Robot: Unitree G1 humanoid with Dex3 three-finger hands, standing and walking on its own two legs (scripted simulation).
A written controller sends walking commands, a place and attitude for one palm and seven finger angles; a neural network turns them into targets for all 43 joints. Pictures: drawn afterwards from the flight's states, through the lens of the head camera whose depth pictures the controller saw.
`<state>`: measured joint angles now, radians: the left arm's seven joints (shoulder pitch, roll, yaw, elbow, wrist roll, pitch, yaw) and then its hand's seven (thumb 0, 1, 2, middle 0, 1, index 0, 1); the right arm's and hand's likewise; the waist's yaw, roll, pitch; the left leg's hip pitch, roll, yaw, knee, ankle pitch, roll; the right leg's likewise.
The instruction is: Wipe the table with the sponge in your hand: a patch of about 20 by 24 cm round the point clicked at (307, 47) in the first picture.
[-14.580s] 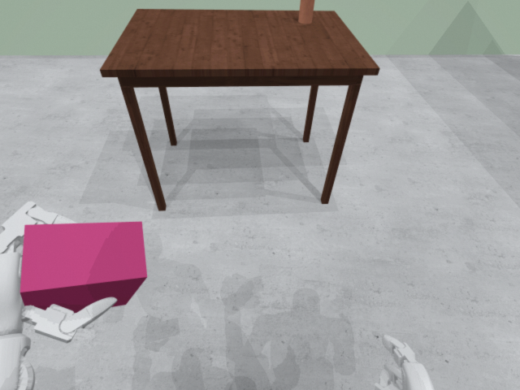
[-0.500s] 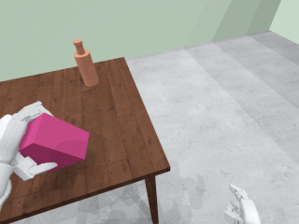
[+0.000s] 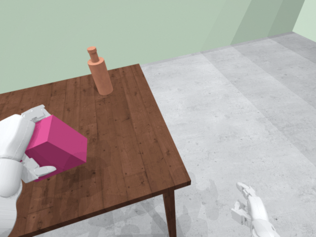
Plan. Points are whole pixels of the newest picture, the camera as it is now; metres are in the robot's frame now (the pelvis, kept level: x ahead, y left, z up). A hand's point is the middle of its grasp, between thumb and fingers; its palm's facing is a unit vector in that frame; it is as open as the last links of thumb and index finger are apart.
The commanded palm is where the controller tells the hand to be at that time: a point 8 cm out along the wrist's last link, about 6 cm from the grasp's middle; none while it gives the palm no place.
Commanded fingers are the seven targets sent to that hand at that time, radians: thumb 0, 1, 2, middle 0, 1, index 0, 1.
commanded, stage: turn the palm down, sponge in hand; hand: left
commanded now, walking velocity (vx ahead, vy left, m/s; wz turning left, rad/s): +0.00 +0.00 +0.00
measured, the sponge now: (50, 153) +0.23 +0.28 +0.14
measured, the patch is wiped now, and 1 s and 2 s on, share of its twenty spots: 0.00 0.00 0.00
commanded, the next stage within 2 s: move the sponge above the wiping area in 0.92 s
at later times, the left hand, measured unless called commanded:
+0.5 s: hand (31, 150) +0.22 +0.30 +0.17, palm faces +0.14 -0.08 -0.99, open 10.7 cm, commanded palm +0.17 +0.29 +0.24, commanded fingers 0.00 0.10 1.30 -1.20 -1.60 -1.20 -1.60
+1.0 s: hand (37, 153) +0.21 +0.28 +0.17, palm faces +0.13 -0.05 -0.99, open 10.7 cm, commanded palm +0.17 +0.28 +0.24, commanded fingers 0.00 0.10 1.30 -1.20 -1.60 -1.20 -1.60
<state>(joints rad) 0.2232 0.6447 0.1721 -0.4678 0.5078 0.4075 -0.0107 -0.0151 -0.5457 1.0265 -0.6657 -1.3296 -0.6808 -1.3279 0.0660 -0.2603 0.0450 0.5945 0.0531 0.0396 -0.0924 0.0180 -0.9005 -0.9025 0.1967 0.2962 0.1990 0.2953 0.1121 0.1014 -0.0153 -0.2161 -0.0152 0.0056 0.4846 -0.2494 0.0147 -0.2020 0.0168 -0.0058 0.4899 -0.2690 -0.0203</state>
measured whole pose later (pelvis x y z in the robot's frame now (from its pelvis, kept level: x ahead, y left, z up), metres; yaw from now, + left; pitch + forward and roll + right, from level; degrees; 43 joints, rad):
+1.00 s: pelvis -0.02 +0.00 +0.00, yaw +0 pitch -4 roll +1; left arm 0.10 0.64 0.00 -0.39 0.79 0.46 -0.11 -0.01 -0.55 1.03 -0.67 -1.32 -0.69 -1.32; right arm -0.03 -0.28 0.05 0.64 0.05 0.07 -0.06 0.02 -0.90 -0.90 0.20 0.30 0.20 0.30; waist 0.15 0.12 0.02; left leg -0.16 -0.02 0.01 0.42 -0.19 0.02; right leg -0.16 0.01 0.00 0.45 -0.23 -0.03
